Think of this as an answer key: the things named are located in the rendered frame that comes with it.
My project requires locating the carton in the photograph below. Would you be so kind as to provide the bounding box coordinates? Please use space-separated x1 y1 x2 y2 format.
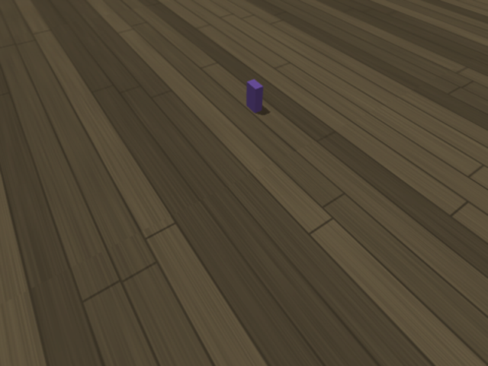
246 79 263 113

